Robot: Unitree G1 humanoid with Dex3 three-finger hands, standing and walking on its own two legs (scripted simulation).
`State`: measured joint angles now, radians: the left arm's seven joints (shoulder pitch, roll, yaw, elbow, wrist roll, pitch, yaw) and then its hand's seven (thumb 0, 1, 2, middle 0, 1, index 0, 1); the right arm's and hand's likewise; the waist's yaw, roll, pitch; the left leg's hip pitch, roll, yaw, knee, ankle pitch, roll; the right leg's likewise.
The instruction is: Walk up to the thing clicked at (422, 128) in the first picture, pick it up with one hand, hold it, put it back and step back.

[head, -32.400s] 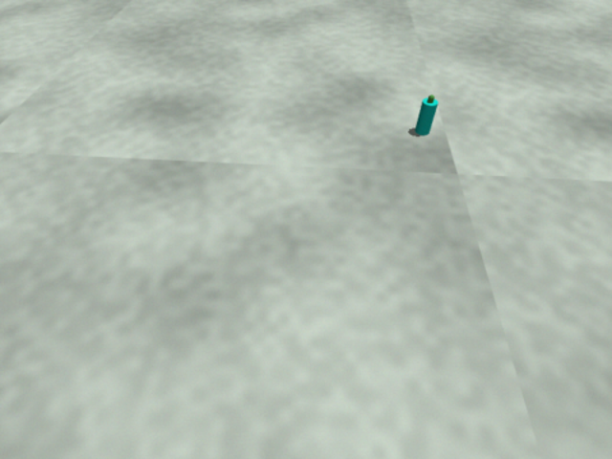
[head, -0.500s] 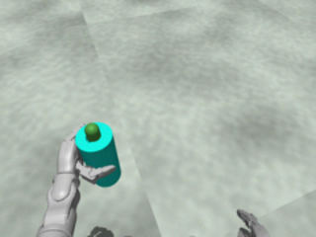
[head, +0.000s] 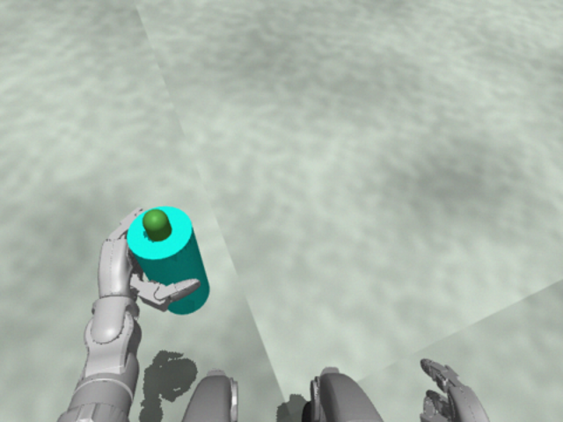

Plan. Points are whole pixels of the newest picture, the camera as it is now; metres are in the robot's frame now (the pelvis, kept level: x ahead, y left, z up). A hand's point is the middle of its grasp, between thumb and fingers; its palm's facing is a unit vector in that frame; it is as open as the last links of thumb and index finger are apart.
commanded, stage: crouch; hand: left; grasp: from the side
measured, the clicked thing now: (172, 259) +0.34 +0.16 -0.02
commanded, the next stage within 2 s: lower in 1.60 s
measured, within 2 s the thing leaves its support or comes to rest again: neither
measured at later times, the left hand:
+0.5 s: hand (181, 285) +0.39 +0.19 -0.27, palm faces +0.13 -0.99 -0.01, open 11.2 cm
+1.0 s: hand (189, 292) +0.41 +0.20 -0.40, palm faces +0.12 -0.99 -0.01, open 11.2 cm
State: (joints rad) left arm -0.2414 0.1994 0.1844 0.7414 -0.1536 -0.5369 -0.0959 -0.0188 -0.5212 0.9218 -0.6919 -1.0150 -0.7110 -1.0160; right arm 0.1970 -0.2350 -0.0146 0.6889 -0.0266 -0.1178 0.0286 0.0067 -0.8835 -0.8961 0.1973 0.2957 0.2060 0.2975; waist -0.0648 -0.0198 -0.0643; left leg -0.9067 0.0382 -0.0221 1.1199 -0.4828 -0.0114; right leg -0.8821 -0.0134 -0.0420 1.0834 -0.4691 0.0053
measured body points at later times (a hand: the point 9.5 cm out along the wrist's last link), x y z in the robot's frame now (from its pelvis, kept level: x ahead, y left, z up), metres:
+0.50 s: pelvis -0.04 +0.00 -0.21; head +0.15 +0.03 +0.19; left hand +0.37 +0.24 -0.26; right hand +0.07 -0.26 -0.34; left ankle +0.03 +0.12 -0.66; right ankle +0.03 -0.13 -0.66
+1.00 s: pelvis -0.07 +0.01 -0.34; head +0.14 +0.05 +0.05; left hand +0.40 +0.25 -0.40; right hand -0.01 -0.27 -0.45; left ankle +0.03 +0.12 -0.66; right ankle +0.03 -0.13 -0.66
